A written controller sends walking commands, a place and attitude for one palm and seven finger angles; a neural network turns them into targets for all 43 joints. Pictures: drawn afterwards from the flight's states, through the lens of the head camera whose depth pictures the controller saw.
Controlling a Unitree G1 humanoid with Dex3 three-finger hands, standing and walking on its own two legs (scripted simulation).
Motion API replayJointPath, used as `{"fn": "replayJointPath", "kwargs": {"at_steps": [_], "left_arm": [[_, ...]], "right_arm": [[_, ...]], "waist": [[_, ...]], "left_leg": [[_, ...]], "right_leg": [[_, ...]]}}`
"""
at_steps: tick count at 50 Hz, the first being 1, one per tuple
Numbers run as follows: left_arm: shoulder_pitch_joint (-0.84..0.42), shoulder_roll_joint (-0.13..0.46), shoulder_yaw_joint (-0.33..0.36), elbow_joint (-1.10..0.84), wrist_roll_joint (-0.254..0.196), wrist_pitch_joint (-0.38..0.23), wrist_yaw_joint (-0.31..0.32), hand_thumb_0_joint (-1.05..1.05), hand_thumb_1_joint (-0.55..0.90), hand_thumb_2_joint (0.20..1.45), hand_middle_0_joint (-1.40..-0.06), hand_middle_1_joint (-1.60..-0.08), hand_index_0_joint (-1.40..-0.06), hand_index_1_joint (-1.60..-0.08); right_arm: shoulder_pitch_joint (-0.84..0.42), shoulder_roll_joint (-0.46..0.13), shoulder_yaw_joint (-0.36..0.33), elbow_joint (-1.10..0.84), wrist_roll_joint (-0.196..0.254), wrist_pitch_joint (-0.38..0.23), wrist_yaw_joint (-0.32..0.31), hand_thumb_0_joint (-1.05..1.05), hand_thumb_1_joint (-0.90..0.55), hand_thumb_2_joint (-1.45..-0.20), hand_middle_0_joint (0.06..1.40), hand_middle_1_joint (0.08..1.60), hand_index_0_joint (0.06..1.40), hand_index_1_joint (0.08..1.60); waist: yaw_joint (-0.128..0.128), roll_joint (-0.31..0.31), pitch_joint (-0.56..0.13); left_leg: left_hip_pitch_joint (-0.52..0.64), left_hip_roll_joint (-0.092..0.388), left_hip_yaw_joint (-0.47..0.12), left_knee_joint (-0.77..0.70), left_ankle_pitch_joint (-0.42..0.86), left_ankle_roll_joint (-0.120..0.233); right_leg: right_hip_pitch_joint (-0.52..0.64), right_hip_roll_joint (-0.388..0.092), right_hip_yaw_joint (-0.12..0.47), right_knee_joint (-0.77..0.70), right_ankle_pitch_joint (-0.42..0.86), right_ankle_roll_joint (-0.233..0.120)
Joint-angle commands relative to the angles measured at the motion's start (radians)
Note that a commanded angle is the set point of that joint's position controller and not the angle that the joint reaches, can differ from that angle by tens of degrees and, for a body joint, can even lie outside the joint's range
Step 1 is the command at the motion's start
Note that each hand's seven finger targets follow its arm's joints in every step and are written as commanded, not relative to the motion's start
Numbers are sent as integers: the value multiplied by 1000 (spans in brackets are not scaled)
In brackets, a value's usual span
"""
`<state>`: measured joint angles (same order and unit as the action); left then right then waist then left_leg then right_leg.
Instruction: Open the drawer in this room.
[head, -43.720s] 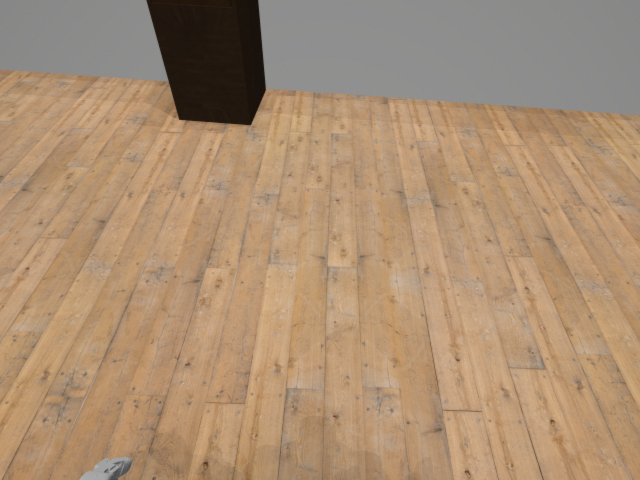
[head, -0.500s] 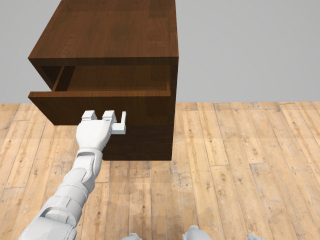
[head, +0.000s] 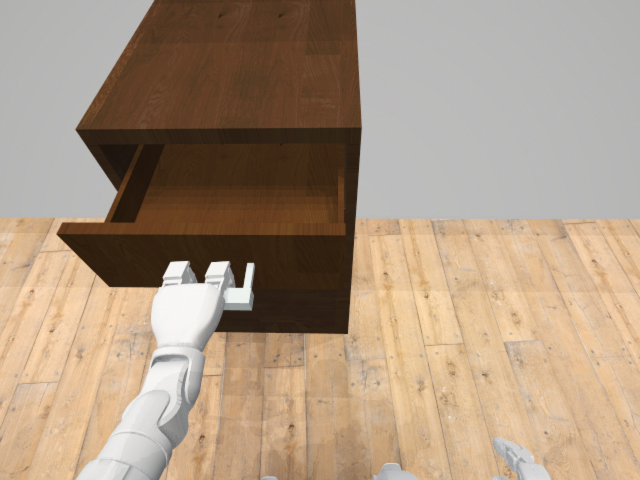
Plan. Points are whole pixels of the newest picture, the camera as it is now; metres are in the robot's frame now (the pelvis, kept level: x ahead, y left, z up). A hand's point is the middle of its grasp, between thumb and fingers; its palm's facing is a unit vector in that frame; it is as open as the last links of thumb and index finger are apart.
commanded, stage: pull the drawer open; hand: left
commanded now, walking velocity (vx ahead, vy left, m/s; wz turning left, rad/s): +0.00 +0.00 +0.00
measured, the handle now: (208, 284) +0.38 +0.18 -0.02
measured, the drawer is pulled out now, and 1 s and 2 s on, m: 0.17 0.28 0.30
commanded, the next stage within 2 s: open the thumb to release the handle in 1.32 s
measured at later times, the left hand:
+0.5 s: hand (195, 364) +0.27 +0.18 -0.04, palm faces -0.01 -0.07 -1.00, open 5.6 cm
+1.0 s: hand (188, 402) +0.22 +0.18 -0.04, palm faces -0.01 -0.09 -1.00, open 5.7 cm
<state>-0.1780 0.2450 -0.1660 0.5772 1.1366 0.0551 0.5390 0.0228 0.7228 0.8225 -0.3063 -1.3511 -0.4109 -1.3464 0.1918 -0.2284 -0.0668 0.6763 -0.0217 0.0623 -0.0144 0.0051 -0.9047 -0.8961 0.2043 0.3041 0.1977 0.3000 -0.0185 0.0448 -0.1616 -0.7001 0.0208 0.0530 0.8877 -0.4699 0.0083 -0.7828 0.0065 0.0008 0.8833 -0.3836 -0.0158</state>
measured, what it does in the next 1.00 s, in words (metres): stands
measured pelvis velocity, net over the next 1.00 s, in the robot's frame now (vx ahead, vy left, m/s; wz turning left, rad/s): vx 0.01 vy -0.01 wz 0.00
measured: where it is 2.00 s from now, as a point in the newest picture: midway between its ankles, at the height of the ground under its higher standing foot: outside the picture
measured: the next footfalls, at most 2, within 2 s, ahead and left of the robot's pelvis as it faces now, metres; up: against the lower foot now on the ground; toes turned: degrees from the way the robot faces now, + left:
none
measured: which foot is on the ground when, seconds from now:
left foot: down 0.00-1.00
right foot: down 0.00-1.00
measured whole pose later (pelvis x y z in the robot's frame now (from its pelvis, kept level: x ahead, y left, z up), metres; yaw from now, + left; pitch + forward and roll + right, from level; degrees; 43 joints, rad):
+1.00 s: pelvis +0.01 -0.01 -0.01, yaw +0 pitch +14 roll +1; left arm 0.31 0.24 -0.19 0.13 1.15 0.06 0.55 0.04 0.70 0.81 -0.29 -1.35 -0.41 -1.35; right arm 0.10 -0.22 -0.03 0.60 -0.04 0.05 0.02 0.01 -0.90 -0.90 0.20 0.30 0.20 0.30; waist 0.03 0.04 -0.16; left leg -0.67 0.03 0.05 0.95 -0.52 -0.01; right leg -0.77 0.01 0.00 0.97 -0.44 -0.03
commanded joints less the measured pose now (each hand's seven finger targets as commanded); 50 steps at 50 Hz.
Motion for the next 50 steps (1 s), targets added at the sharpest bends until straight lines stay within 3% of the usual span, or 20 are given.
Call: {"fn": "replayJointPath", "kwargs": {"at_steps": [1,3,7,9,22,24,27,29,32,37,41,45,50], "left_arm": [[-115,132,88,-214,-9,15,49,0,900,900,-400,-1350,-400,-1350],[-87,112,71,-231,-10,17,48,0,900,900,-400,-1350,-400,-1350],[-2,127,94,-262,-7,22,48,0,900,900,-400,-1350,-400,-1350],[21,124,93,-307,-4,21,50,0,900,900,-400,-1350,-400,-1350],[169,66,29,-444,8,35,57,0,900,900,-400,-1350,-400,-1350],[226,78,41,-462,8,34,58,0,900,900,-400,-1350,-400,-1350],[251,45,1,-484,5,37,55,0,900,900,-400,-1350,-400,-1350],[291,85,44,-513,2,34,56,0,900,900,-400,-1350,-400,-1350],[336,72,35,-520,2,27,56,0,900,900,-400,-1350,-400,-1350],[378,80,41,-540,12,19,62,0,900,900,-400,-1350,-400,-1350],[425,100,64,-573,9,15,67,0,900,900,-400,-1350,-400,-1350],[473,70,29,-618,9,12,66,0,900,900,-400,-1350,-400,-1350],[595,86,50,-656,-5,-3,65,0,900,900,-400,-1350,-400,-1350]], "right_arm": [[-34,-118,-33,-129,-7,-41,-11,0,-900,-900,200,300,200,300],[-49,-115,-29,-135,-6,-42,-10,0,-900,-900,200,300,200,300],[-69,-111,-24,-148,-7,-43,-10,0,-900,-900,200,300,200,300],[-81,-110,-25,-155,-8,-43,-8,0,-900,-900,200,300,200,300],[-128,-100,-14,-186,-18,-44,7,0,-900,-900,200,300,200,300],[-142,-99,-12,-192,-17,-44,7,0,-900,-900,200,300,200,300],[-145,-95,-9,-196,-19,-45,13,0,-900,-900,200,300,200,300],[-154,-96,-8,-205,-17,-45,12,0,-900,-900,200,300,200,300],[-162,-90,-3,-206,-20,-50,12,0,-900,-900,200,300,200,300],[-175,-88,4,-211,-25,-55,12,0,-900,-900,200,300,200,300],[-179,-87,3,-217,-26,-58,14,0,-900,-900,200,300,200,300],[-186,-84,6,-228,-27,-61,21,0,-900,-900,200,300,200,300],[-192,-82,10,-246,-28,-63,27,0,-900,-900,200,300,200,300]], "waist": [[29,-76,-306],[29,-67,-285],[45,-83,-280],[50,-58,-300],[45,-69,-259],[57,-53,-263],[50,-65,-240],[64,-68,-252],[62,-98,-237],[63,-83,-203],[72,-77,-228],[73,-60,-231],[84,-95,-230]], "left_leg": [[120,-52,-11,-89,358,10],[119,-53,-10,-92,345,10],[113,-56,-13,-91,347,8],[140,-54,-12,-86,385,6],[157,-48,-23,-71,373,4],[162,-49,-25,-71,390,0],[155,-49,-26,-67,364,2],[153,-50,-28,-69,373,1],[130,-55,-24,-60,334,3],[114,-58,-27,-55,302,2],[118,-59,-25,-47,299,2],[132,-55,-29,-37,324,1],[107,-61,-25,-23,324,3]], "right_leg": [[288,24,-16,-94,378,-30],[281,24,-16,-97,366,-31],[295,25,-13,-93,375,-32],[296,27,-10,-88,402,-35],[256,29,-16,-77,362,-33],[262,31,-12,-73,369,-37],[249,29,-16,-73,349,-34],[269,31,-7,-71,364,-38],[265,27,-1,-69,359,-33],[240,28,3,-64,328,-34],[250,27,16,-60,334,-34],[232,29,12,-47,337,-35],[257,24,27,-39,386,-32]]}}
